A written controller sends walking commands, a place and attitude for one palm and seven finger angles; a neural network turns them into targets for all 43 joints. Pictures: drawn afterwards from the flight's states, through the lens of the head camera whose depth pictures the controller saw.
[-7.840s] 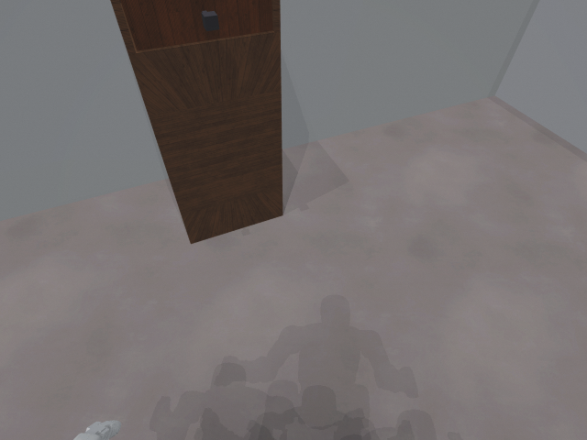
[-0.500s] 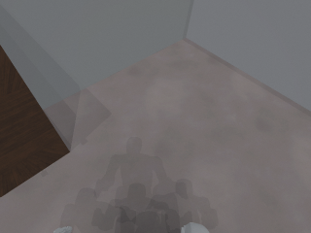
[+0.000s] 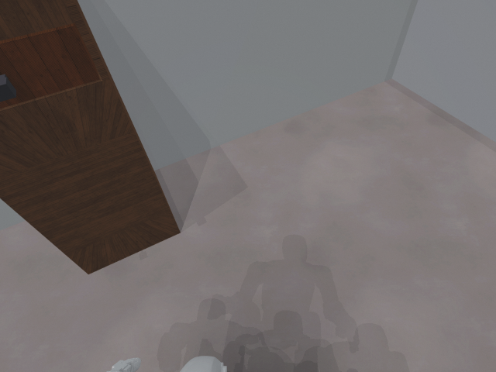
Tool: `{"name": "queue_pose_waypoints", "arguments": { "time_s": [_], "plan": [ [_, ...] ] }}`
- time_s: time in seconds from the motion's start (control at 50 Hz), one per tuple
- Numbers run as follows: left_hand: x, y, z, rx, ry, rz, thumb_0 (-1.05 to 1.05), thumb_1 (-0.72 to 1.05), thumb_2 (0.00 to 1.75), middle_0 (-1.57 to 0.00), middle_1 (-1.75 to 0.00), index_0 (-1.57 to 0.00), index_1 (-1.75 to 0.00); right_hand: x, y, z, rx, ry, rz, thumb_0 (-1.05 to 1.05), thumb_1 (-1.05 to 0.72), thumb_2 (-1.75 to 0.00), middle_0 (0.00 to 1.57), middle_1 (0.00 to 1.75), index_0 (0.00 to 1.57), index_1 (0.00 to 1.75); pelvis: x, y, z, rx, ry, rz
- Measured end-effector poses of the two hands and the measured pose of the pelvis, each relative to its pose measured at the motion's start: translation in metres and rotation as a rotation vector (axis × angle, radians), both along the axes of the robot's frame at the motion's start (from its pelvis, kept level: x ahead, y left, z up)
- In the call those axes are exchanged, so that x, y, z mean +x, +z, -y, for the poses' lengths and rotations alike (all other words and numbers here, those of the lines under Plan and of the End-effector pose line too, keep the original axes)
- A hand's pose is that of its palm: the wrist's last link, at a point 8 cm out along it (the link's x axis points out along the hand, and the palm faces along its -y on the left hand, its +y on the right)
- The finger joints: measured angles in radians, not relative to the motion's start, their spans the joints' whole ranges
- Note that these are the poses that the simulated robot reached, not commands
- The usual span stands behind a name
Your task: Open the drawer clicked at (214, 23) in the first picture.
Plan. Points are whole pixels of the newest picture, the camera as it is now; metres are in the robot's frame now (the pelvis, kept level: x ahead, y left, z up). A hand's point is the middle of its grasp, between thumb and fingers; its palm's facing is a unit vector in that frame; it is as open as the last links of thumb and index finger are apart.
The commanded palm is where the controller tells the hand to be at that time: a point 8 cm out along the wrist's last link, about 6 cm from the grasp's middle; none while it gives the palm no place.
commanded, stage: turn to face it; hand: left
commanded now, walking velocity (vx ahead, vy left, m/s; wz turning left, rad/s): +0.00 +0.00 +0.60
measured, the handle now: (3, 85) +0.68 +0.58 +0.13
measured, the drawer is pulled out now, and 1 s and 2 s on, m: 0.00 0.00 0.00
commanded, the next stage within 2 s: take the last steps up to it in 0.80 s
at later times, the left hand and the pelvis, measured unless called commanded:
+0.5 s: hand out of the picture +0.03 +0.28 -0.16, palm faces +0.32 -0.91 -0.26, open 7.4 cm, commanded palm none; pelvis +0.01 +0.04 +0.00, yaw +16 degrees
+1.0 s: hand out of the picture -0.05 +0.19 -0.16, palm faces +0.50 -0.83 -0.24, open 7.4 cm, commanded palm none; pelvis +0.01 +0.01 +0.00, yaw +28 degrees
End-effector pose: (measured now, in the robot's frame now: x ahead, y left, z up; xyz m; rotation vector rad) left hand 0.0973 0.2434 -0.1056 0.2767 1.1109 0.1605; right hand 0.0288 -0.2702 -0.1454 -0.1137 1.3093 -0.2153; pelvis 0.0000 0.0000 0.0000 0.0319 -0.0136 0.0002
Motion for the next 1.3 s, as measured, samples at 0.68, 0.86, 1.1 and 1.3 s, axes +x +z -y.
{"name": "queue_pose_waypoints", "arguments": {
  "time_s": [0.68, 0.86, 1.1, 1.3],
  "plan": [
    [-0.068, -0.011, -0.038, 0.004, 0.375, 0.044, 0.01, 0.9, 0.9, -0.2, -0.3, -0.2, -0.3, 0.134, -0.012, -0.068, 0.032, 0.41, 0.087, 0.01, -0.91, -0.9, 0.2, 0.3, 0.21, 0.3, 0.018, -0.014, -0.009, -0.021, 0.361, 0.001],
    [-0.118, -0.005, 0.001, -0.026, 0.495, -0.032, 0.01, 0.9, 0.9, -0.2, -0.3, -0.21, -0.3, 0.137, -0.006, -0.053, 0.029, 0.475, 0.013, 0.01, -0.91, -0.9, 0.2, 0.3, 0.2, 0.3, 0.02, -0.001, 0.003, 0.001, 0.449, 0.009],
    [-0.222, -0.046, 0.016, -0.165, 0.673, -0.205, 0.01, 0.9, 0.9, -0.2, -0.3, -0.21, -0.3, 0.15, 0.008, -0.109, -0.025, 0.627, 0.05, 0.01, -0.91, -0.9, 0.19, 0.3, 0.2, 0.3, 0.008, -0.009, -0.028, -0.051, 0.517, 0.0],
    [-0.203, -0.041, -0.017, -0.218, 0.652, -0.245, 0.01, 0.91, 0.9, -0.2, -0.3, -0.2, -0.3, 0.11, 0.019, -0.134, -0.028, 0.565, -0.019, 0.01, -0.92, -0.9, 0.2, 0.3, 0.2, 0.3, 0.033, 0.005, -0.064, -0.057, 0.52, 0.028]
  ]
}}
